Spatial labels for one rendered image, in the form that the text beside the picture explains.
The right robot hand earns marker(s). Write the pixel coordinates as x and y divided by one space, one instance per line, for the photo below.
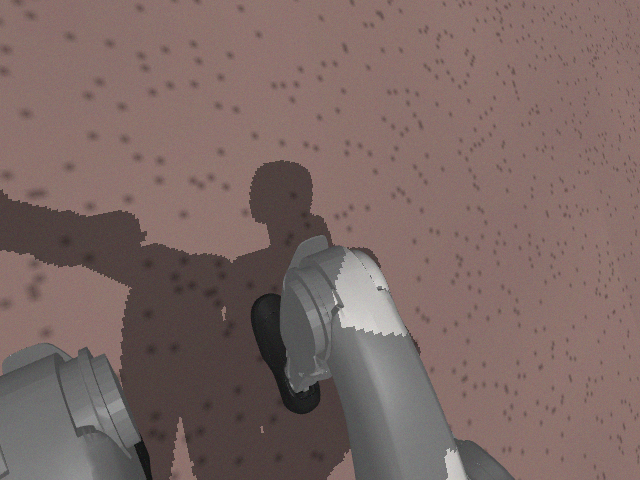
478 464

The left robot foot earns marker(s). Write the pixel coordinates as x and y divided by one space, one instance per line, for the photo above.
144 458

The right robot foot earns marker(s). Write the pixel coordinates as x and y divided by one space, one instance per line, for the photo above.
265 320

